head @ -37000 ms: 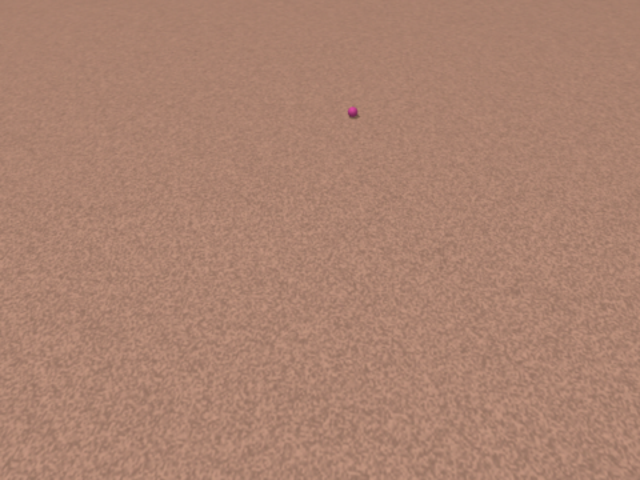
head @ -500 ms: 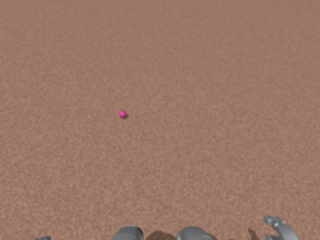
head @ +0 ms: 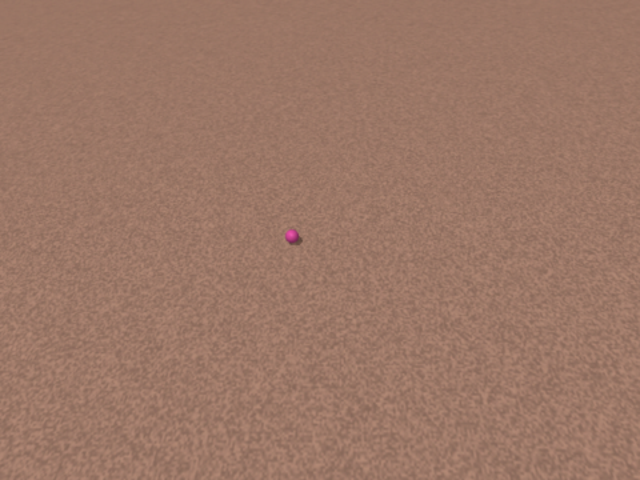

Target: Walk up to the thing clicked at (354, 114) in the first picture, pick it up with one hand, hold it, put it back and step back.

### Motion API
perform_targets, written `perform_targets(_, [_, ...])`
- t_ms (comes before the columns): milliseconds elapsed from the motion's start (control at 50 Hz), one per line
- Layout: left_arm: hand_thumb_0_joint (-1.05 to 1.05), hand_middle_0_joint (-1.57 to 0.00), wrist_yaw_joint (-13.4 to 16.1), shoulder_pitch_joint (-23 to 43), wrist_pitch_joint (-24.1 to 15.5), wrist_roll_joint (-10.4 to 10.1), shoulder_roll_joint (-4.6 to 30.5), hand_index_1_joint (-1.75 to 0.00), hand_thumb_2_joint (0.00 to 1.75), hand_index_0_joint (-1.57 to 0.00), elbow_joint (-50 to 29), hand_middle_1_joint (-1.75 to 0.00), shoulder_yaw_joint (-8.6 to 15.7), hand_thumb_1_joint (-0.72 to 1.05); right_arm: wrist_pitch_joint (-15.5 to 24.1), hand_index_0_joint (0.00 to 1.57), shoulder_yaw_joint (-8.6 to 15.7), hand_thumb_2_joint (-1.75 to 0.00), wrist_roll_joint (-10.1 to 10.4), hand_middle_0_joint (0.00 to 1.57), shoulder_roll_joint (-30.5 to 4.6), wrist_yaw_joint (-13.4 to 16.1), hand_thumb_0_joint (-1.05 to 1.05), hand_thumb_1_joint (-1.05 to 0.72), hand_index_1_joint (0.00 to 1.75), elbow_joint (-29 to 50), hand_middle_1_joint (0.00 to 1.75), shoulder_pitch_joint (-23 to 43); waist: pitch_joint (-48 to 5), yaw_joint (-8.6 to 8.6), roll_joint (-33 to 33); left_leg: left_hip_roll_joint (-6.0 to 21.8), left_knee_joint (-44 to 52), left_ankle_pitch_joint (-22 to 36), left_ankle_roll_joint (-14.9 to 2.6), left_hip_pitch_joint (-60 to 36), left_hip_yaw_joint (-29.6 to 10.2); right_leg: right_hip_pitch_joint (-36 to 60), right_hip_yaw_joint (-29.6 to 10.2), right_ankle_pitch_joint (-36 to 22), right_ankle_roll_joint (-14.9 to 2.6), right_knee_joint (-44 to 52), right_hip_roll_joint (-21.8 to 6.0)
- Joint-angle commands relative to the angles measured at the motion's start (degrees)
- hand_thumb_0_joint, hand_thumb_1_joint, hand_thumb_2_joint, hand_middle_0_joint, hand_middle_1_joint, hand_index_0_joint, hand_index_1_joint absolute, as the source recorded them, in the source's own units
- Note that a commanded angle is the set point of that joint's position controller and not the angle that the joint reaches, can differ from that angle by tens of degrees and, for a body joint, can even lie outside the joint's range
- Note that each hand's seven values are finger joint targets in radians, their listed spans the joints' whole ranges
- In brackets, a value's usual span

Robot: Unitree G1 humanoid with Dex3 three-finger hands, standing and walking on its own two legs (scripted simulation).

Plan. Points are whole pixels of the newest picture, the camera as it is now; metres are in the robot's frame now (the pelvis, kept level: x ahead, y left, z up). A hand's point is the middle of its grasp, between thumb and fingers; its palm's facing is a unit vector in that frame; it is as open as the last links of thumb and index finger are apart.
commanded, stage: step back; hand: left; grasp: from above
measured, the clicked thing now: (292, 236) +1.11 +0.20 -0.74
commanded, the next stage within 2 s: stand in 0.76 s
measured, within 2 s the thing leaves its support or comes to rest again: neither
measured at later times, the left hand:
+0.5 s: hand out of the picture +0.14 +0.24 -0.15, palm faces -0.02 -0.92 -0.40, open 7.4 cm
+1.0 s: hand (175, 446) +0.19 +0.25 -0.15, palm faces -0.04 -0.94 -0.33, open 7.4 cm
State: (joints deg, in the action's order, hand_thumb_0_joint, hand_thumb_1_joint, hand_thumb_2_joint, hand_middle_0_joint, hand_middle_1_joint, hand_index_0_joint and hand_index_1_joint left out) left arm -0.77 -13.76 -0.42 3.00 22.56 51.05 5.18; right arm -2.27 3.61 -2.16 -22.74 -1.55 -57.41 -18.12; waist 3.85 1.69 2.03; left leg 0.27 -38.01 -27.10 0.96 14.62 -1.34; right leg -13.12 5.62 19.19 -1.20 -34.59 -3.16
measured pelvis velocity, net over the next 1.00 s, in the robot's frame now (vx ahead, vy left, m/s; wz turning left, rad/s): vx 0.09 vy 0.00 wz -0.02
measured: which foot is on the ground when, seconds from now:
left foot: up 0.00-0.00, down 0.02-0.38, up 0.40-0.60, down 0.62-1.00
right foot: down 0.00-0.04, up 0.06-0.34, down 0.36-1.00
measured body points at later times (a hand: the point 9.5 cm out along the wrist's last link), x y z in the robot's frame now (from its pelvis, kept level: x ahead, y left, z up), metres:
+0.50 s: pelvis +0.05 -0.02 -0.01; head +0.08 -0.04 +0.44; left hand +0.14 +0.29 -0.12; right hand +0.12 -0.33 -0.15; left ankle +0.02 +0.12 -0.71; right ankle +0.11 -0.14 -0.73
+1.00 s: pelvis +0.09 +0.00 +0.01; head +0.10 +0.00 +0.46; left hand +0.19 +0.29 -0.12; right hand +0.18 -0.30 -0.12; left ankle +0.06 +0.13 -0.73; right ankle +0.11 -0.14 -0.73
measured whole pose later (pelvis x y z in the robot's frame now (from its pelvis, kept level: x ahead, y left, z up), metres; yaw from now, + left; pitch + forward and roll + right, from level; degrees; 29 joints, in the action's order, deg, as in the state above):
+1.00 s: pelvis +0.09 +0.00 +0.01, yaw -1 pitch -3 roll +0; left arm -0.4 -3.7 -0.1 0.2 20.3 61.9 -0.1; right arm 0.9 0.7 -0.3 -19.7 -0.2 -61.7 -5.4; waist 5.1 0.4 -0.7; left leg 1.3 -26.4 -17.6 0.9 5.8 1.2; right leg -12.2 1.0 12.2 1.4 -27.4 -2.4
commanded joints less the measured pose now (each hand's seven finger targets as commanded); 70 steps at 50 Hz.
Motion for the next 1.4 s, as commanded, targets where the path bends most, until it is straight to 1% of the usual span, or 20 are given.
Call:
perform_targets(0, [0.0, -0.2, 0.3, 2.6, -0.1, -0.7, 12.1, -0.3, 0.9, -0.2, -4.3, -0.3, 1.8, 0.9, 4.9, 0.2, 3.8, -0.9, 0.2, 0.2, -10.2, 0.8, 0.0, -0.9, 0.3, 3.3, 0.3, -1.1, -4.2, -2.94, -4.5, -1.9, 17.9, 10.1, -2.79, -11.8, 2.4, -4.1, -8.5, 2.3, -5.25, 2.4, -6.7])
perform_targets(20, [0.0, -0.2, 0.2, 2.8, -0.3, -1.0, 7.8, -0.3, 0.9, -0.2, -5.5, -0.3, 0.5, 0.9, 5.2, 0.2, 4.8, -0.9, -0.6, 0.2, -13.0, 1.4, 0.0, -0.9, 0.3, 3.1, 0.3, -4.2, -6.5, -4.33, 6.7, 7.1, 22.6, 1.1, -4.88, -18.8, -12.3, -13.4, -4.0, 4.5, -2.83, -10.2, -1.9])
perform_targets(40, [0.0, -0.2, 0.1, 6.0, -0.3, -1.8, 7.4, -0.3, 0.9, -0.2, -6.4, -0.3, 0.3, 0.9, 5.1, 0.2, 5.6, -0.9, -1.1, 0.2, -18.7, 1.6, 0.0, -0.9, 0.3, 4.1, 0.3, -3.8, -2.2, -5.34, 12.1, 18.7, 26.3, -14.6, -11.66, -18.4, -32.4, -28.5, -1.5, 13.0, -0.45, -17.7, 4.7])
perform_targets(60, [0.0, -0.2, 0.4, 9.6, -0.4, -1.0, 12.8, -0.3, 0.9, -0.2, -5.7, -0.3, 1.7, 0.9, 4.9, 0.2, 5.8, -0.9, -0.4, 0.2, -19.5, 1.5, 0.0, -0.9, 0.3, 4.4, 0.3, -3.5, 2.7, -6.69, 5.4, 21.3, 27.0, -17.9, -15.68, -8.7, -34.0, -25.9, -10.1, 12.3, -0.97, -20.6, 0.2])
perform_targets(80, [0.0, -0.2, 0.2, 8.3, -0.8, -1.4, 13.4, -0.3, 0.9, -0.2, -5.3, -0.3, 1.8, 0.9, 4.9, 0.2, 5.4, -0.9, -0.1, 0.2, -18.0, 1.5, 0.0, -0.9, 0.3, 5.1, 0.3, -0.7, 5.5, -4.86, 4.9, 21.5, 27.6, -15.2, -16.93, -5.4, -31.4, -23.8, -10.3, 11.2, -1.31, -22.9, -0.3])
perform_targets(140, [0.0, -0.2, -0.3, 2.6, -1.6, -1.7, 11.5, -0.3, 0.9, -0.2, -2.3, -0.3, 1.4, 0.9, 5.8, 0.2, 3.7, -0.9, 0.0, 0.2, -12.8, 1.7, 0.0, -0.9, 0.3, 6.9, 0.3, 3.5, 4.2, -1.89, 4.7, 14.6, 23.1, 6.4, -12.33, -7.0, -15.8, -21.3, -9.5, 5.3, -0.5, -19.0, -0.5])
perform_targets(220, [0.0, -0.2, -0.8, 2.6, -1.6, -2.1, 9.1, -0.3, 0.9, -0.2, -1.4, -0.3, 0.7, 0.9, 5.4, 0.2, 3.2, -0.9, 0.0, 0.2, -12.0, 1.6, 0.0, -0.9, 0.3, 7.9, 0.3, 6.2, 3.1, -2.03, 9.5, 11.5, 20.0, 17.6, -10.62, 0.4, -6.1, -9.9, -5.0, 0.1, 1.0, -8.2, -0.1])
perform_targets(300, [0.0, -0.2, 0.4, -0.5, -2.4, -2.4, 8.8, -0.3, 0.9, -0.2, 1.8, -0.3, 0.9, 0.9, 3.5, 0.2, 2.5, -0.9, 0.8, 0.2, -11.6, 1.6, 0.0, -0.9, 0.3, 8.6, 0.3, 9.7, -1.5, 0.17, 8.3, 9.1, 8.7, 16.0, -8.23, 6.0, -2.3, 5.1, -1.3, -10.3, 0.96, 3.9, 3.7])
perform_targets(340, [0.0, -0.2, 1.5, -2.8, -3.4, -1.7, 12.3, -0.3, 0.9, -0.2, 3.2, -0.3, 2.0, 0.9, 2.6, 0.2, 0.8, -0.9, 1.4, 0.2, -6.5, 1.7, 0.0, -0.9, 0.3, 8.3, 0.3, 6.3, -5.2, 0.98, -4.0, 4.2, -4.5, 8.0, -4.72, 9.9, 1.0, 12.4, -10.7, -13.0, -0.34, 8.7, -0.9])
perform_targets(360, [0.0, -0.2, 1.9, -2.1, -3.8, -1.1, 16.3, -0.3, 0.9, -0.2, 2.2, -0.3, 2.8, 0.9, 2.3, 0.2, 0.2, -0.9, 1.4, 0.2, -4.7, 1.9, 0.0, -0.9, 0.3, 8.5, 0.3, 4.0, -6.2, 0.06, -13.0, -0.5, -11.6, -2.3, -2.29, 13.0, 0.7, 10.2, -28.3, -8.5, -3.62, 14.6, -12.2])
perform_targets(400, [0.0, -0.2, 2.2, 6.3, -3.1, -1.3, 18.0, -0.3, 0.9, -0.2, -0.3, -0.3, 2.5, 0.9, 1.1, 0.2, 2.2, -0.9, 0.9, 0.2, -10.3, 2.6, 0.0, -0.9, 0.3, 5.5, 0.3, 2.3, -2.2, -1.42, -10.6, 1.4, -16.5, -9.1, -1.33, 4.7, -2.5, -6.5, -36.6, 8.7, -12.8, 18.4, -18.9])
perform_targets(460, [0.0, -0.2, 2.3, 6.6, -3.2, -1.3, 14.4, -0.3, 0.9, -0.2, 0.3, -0.3, 1.8, 0.9, 1.7, 0.2, 1.8, -0.9, 1.4, 0.2, -10.0, 2.2, 0.0, -0.9, 0.3, 3.9, 0.3, 4.0, -3.2, -1.35, -10.3, 2.6, -11.4, -5.3, -2.2, 7.0, -2.8, -2.3, -25.5, -1.2, -8.88, 13.5, -13.2])
perform_targets(560, [0.0, -0.2, 2.7, 8.4, -2.4, -2.0, 14.2, -0.3, 0.9, -0.2, 0.7, -0.3, 1.5, 0.9, 2.0, 0.2, 1.8, -0.9, 0.2, 0.2, -8.7, 2.0, 0.0, -0.9, 0.3, 2.4, 0.3, 3.9, -7.3, -2.07, -12.8, 1.2, 3.2, 3.5, -1.51, -0.3, 2.3, -2.4, -17.4, -20.2, -7.53, 6.1, -11.1])
perform_targets(600, [0.0, -0.2, 2.7, 9.8, -2.1, -2.5, 11.8, -0.3, 0.9, -0.2, 0.3, -0.3, 0.5, 0.9, 2.5, 0.2, 2.3, -0.9, -0.2, 0.2, -9.5, 2.1, 0.0, -0.9, 0.3, 0.8, 0.3, 3.1, -8.4, -3.21, -8.5, 2.6, 11.1, 15.3, -2.31, -6.1, 0.1, -5.3, -13.2, -20.7, -4.12, 1.2, -8.0])
perform_targets(620, [0.0, -0.2, 2.7, 9.7, -2.0, -2.7, 10.1, -0.3, 0.9, -0.2, -0.2, -0.3, 0.0, 0.9, 2.7, 0.2, 3.0, -0.9, -0.7, 0.2, -12.2, 2.2, 0.0, -0.9, 0.3, 1.4, 0.3, 4.2, -9.3, -2.9, -3.4, 8.2, 12.3, 21.9, -4.62, -6.1, -7.7, -6.9, -10.8, -19.0, -1.99, -3.2, -4.6])
perform_targets(660, [0.0, -0.2, 2.8, 9.5, -1.6, -3.0, 10.2, -0.3, 0.9, -0.2, 2.0, -0.3, -0.2, 0.9, 2.6, 0.2, 2.6, -0.9, 0.3, 0.2, -14.4, 1.7, 0.0, -0.9, 0.3, 2.9, 0.3, 13.7, -5.4, -0.43, 3.8, 14.3, 14.0, 15.6, -10.16, 3.9, -11.8, -2.4, -4.7, 1.4, -0.35, -4.7, 2.1])
perform_targets(720, [0.0, -0.2, 2.6, 7.4, -2.5, -2.6, 11.9, -0.3, 0.9, -0.2, 3.8, -0.3, 0.0, 0.9, 2.6, 0.2, 1.3, -0.9, 0.6, 0.2, -10.3, 1.8, 0.0, -0.9, 0.3, 2.1, 0.3, 14.1, -7.1, 0.01, -1.5, 7.2, 7.2, 24.3, -4.82, 2.0, -2.8, 3.4, -9.9, -19.7, -1.89, 2.3, -2.7])
perform_targets(740, [0.0, -0.2, 1.8, 8.3, -2.3, -2.5, 9.3, -0.3, 0.9, -0.2, 5.2, -0.3, -1.3, 0.9, 3.7, 0.2, 0.1, -0.9, 1.9, 0.2, -8.7, 1.9, 0.0, -0.9, 0.3, 1.4, 0.3, 9.5, -8.8, -1.93, -2.3, 7.4, 11.8, 25.0, -3.51, 1.3, -5.5, 6.6, -9.8, -23.3, -2.35, 1.6, -4.0])
perform_targets(780, [0.0, -0.2, 1.3, 9.0, -1.9, -2.9, 8.5, -0.3, 0.9, -0.2, 5.2, -0.3, -1.6, 0.9, 4.9, 0.2, 0.7, -0.9, 1.6, 0.2, -11.7, 2.2, 0.0, -0.9, 0.3, 0.0, 0.3, 10.9, -6.8, -1.07, 0.8, 8.4, 14.0, 33.1, -3.11, -1.9, -5.7, 4.6, -8.6, -24.3, -1.37, 1.2, -2.8])
perform_targets(1380, [0.0, -0.2, 1.1, 12.6, -2.1, -2.6, 10.0, -0.3, 0.9, -0.2, 11.6, -0.3, -2.8, 0.9, 3.9, 0.2, -1.0, -0.9, 1.7, 0.2, -8.9, 1.5, 0.0, -0.9, 0.3, -3.9, 0.3, 15.6, -5.6, -1.7, -3.6, 7.2, 22.8, 18.9, -0.98, -9.4, -2.0, 7.2, -10.1, -17.1, 0.31, 18.5, -4.7])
